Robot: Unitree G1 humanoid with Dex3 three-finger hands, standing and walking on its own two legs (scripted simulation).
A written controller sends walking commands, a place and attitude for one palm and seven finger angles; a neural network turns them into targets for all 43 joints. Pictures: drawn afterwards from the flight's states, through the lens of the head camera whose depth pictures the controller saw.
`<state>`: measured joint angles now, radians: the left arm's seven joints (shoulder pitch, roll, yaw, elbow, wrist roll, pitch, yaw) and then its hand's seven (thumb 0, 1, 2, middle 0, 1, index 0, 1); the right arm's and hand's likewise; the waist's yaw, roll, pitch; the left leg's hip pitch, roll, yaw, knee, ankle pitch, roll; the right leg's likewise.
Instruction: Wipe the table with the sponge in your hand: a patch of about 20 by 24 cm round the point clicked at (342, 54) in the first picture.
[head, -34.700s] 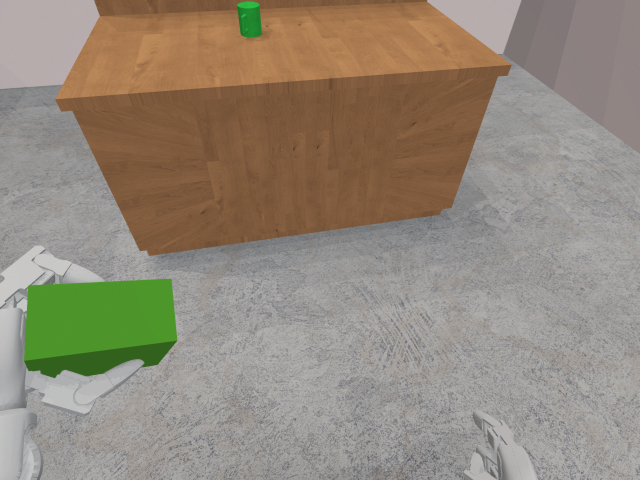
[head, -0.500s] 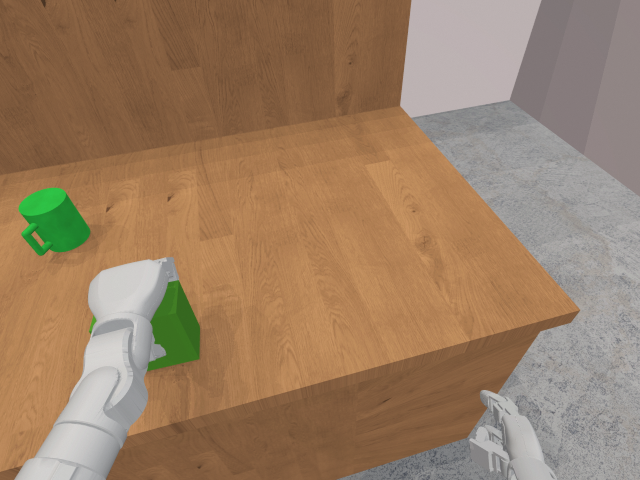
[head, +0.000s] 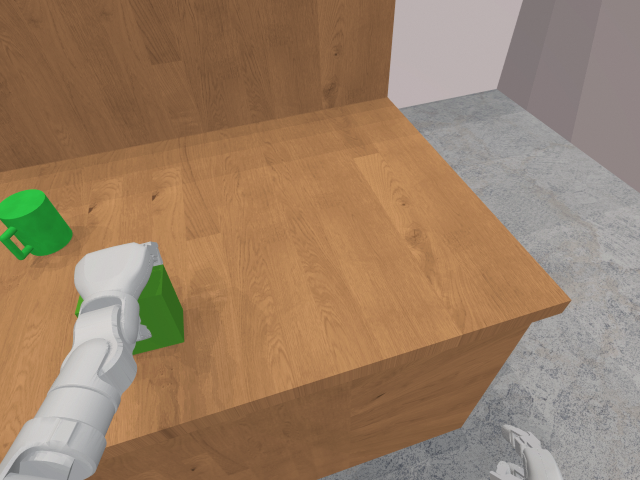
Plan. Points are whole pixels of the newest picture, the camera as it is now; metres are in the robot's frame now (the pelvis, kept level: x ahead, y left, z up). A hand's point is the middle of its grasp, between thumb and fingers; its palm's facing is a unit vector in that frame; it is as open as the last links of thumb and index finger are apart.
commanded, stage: wipe forward along the first lane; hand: left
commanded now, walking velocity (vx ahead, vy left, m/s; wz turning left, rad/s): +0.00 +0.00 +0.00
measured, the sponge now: (140, 320) +0.31 +0.31 +0.00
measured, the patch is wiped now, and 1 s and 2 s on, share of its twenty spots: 0.15 0.40 0.55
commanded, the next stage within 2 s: slide across to the middle lane in 0.68 s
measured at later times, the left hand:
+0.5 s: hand (133, 259) +0.38 +0.33 +0.05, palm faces -0.11 +0.01 -0.99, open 10.1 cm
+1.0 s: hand (134, 237) +0.42 +0.35 +0.05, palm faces -0.10 +0.00 -0.99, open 10.1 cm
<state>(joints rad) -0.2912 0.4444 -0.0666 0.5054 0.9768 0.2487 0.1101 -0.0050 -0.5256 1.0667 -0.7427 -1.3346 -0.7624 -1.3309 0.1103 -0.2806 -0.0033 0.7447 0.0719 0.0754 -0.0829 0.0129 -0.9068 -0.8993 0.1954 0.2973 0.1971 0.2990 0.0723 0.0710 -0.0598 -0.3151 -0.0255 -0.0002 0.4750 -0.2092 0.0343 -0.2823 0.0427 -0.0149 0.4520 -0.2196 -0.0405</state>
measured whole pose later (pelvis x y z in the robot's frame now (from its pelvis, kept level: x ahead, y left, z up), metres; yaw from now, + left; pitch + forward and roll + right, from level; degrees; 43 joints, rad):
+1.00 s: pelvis +0.01 +0.03 -0.01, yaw -1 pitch +10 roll -2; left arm -0.67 0.57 -0.02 0.94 1.02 0.12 0.15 0.00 -0.53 1.08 -0.73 -1.35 -0.75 -1.35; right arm 0.25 -0.27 -0.03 0.76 0.07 0.09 -0.05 0.01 -0.91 -0.90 0.20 0.30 0.20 0.30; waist -0.02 0.05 -0.10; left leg -0.49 -0.03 0.01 0.57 -0.25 0.07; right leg -0.43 0.04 0.00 0.48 -0.23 -0.01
